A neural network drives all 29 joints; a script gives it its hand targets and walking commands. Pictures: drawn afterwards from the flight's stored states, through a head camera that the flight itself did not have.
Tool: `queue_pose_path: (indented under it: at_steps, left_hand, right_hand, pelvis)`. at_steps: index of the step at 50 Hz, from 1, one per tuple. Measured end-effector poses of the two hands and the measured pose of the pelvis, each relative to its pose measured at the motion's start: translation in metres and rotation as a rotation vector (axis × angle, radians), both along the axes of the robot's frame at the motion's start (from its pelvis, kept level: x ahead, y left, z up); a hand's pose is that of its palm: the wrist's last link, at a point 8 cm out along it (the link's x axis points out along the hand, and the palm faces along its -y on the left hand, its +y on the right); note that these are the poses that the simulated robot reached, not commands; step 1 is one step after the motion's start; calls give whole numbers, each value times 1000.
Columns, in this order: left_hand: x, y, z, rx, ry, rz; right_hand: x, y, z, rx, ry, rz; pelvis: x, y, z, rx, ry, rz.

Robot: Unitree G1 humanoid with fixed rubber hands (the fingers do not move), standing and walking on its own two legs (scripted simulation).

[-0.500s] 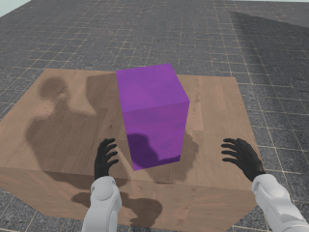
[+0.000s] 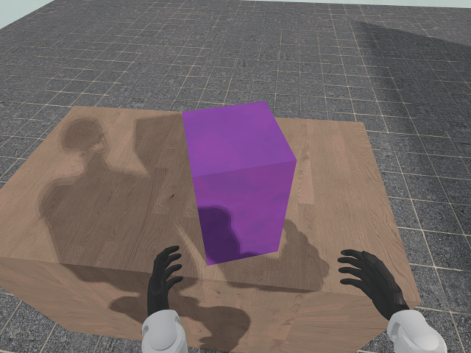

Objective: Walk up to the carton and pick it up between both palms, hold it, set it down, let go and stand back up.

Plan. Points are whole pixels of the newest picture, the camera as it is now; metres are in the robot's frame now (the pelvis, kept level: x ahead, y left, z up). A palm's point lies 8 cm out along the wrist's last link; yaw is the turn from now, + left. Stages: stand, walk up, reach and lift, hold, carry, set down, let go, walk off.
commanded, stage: set down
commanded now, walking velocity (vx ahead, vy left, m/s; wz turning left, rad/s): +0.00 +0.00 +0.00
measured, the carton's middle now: (234, 188) +0.44 +0.05 +0.02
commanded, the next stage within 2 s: let go in 1.40 s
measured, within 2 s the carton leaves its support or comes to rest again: neither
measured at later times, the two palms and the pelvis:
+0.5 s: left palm (149, 329) +0.19 +0.18 -0.05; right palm (388, 327) +0.21 -0.22 -0.05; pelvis +0.02 +0.00 +0.00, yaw +1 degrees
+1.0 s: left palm (123, 344) +0.17 +0.22 -0.07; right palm (373, 340) +0.19 -0.19 -0.06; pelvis +0.02 +0.02 +0.00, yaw +2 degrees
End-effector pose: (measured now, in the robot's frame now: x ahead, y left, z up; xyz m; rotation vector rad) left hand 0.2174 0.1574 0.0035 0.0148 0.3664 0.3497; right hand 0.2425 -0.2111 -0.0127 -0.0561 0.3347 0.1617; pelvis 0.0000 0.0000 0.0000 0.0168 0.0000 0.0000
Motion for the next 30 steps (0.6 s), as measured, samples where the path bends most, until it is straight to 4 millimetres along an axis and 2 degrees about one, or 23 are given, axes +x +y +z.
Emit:
queue_pose_path:
  at_steps: [5,10,20,30]
  left_hand:
    - [-17,3,-16,-4,30,9]
    - [-22,2,-27,2,47,-6]
    - [-22,10,-43,11,95,-44]
    - [-41,37,-56,26,171,-55]
  right_hand:
    - [-18,-7,-12,-3,38,-19]
    - [-30,-13,-22,-5,72,-35]
    - [-32,-10,-33,-22,109,-35]
    - [-38,-4,-38,-52,149,-49]
  pelvis:
    - [1,-1,-1,1,1,9]
    - [2,-3,-2,4,7,10]
    - [10,-4,-3,9,0,13]
    - [22,0,0,6,-19,28]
